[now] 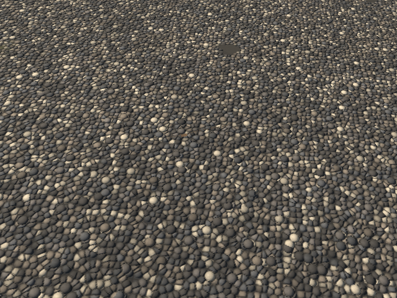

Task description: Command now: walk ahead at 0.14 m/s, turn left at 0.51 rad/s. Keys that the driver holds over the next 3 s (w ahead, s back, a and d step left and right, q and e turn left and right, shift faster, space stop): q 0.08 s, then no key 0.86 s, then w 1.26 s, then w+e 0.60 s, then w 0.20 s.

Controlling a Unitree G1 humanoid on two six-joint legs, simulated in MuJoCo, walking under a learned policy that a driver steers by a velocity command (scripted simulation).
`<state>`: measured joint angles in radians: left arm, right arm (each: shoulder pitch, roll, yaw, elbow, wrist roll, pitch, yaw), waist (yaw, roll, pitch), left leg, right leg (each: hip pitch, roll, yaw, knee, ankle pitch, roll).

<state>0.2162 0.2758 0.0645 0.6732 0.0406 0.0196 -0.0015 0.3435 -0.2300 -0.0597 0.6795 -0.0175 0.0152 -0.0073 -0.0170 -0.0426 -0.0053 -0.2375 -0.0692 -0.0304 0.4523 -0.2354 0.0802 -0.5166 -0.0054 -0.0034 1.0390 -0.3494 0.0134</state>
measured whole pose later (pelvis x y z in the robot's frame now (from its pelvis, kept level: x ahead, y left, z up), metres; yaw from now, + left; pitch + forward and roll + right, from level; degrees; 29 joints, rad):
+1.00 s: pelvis +0.11 -0.04 +0.00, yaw +8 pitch -1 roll +0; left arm 0.27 0.19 0.03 0.86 0.01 0.00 0.03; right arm 0.26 -0.19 -0.02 0.91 -0.01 0.00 -0.03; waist 0.01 0.00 0.01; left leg -0.14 -0.03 -0.04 0.42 -0.27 0.01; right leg -0.20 0.04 -0.02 0.43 -0.22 -0.05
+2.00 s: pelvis +0.54 -0.01 +0.00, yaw +9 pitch +1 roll -2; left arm 0.47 0.18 0.03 1.01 0.01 -0.10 0.00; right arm 0.04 -0.20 -0.02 0.85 -0.03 -0.04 0.04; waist 0.07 0.03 0.05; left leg -0.62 0.08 0.06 0.63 0.01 0.05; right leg 0.09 0.09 -0.08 0.16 -0.27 -0.08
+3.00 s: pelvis +1.09 +0.01 +0.00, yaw -13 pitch +1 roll +0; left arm 0.38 0.23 0.06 0.96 0.00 -0.07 0.00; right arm 0.11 -0.24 -0.05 0.83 -0.04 -0.03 0.02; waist 0.04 0.04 0.04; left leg -0.67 0.14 -0.01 0.84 -0.07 -0.03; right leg -0.03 0.14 0.05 0.23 -0.21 -0.13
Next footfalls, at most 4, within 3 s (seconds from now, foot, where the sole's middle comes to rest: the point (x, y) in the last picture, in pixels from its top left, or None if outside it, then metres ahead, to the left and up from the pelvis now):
0.32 right None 0.17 -0.12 -0.78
0.66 left None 0.11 0.07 -0.78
1.56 right None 0.48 -0.09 -0.78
2.10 left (156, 228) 0.77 0.13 -0.78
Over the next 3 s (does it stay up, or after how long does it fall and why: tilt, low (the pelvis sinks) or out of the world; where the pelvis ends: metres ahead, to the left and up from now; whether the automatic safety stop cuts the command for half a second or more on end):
stays up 1.09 0.01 0.00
